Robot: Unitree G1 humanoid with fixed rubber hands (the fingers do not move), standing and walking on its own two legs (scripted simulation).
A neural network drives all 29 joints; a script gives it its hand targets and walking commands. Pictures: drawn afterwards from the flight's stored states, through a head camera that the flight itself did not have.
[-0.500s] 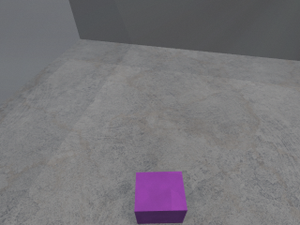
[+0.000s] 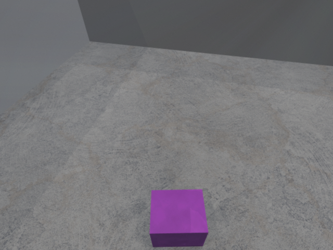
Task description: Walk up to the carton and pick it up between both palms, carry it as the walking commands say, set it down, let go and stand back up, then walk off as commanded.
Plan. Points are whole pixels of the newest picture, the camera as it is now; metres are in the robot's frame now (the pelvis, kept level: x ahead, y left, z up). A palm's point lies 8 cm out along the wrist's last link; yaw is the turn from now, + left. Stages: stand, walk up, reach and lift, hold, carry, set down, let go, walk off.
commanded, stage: walk off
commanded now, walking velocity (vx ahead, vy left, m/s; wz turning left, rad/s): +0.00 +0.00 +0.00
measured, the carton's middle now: (177, 218) +0.44 -0.01 -0.66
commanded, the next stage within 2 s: none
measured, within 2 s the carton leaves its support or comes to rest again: neither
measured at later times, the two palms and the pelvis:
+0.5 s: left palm out of the picture -0.09 +0.23 -0.11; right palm out of the picture +0.09 -0.34 -0.14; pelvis -0.10 -0.08 -0.02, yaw +17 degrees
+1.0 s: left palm out of the picture -0.40 +0.13 -0.14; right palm out of the picture -0.01 -0.32 -0.10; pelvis -0.28 -0.16 -0.01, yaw +47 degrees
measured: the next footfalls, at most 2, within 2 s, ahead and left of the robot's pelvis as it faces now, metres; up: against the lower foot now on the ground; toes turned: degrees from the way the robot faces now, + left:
right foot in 0.46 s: -0.03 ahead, -0.19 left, +0.00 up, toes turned +19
left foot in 0.84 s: -0.33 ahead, -0.03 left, +0.00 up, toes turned +40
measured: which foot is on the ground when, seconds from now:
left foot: down 0.00-0.46, up 0.48-0.82, down 0.84-1.00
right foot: down 0.00-0.20, up 0.22-0.44, down 0.46-0.84, up 0.86-1.00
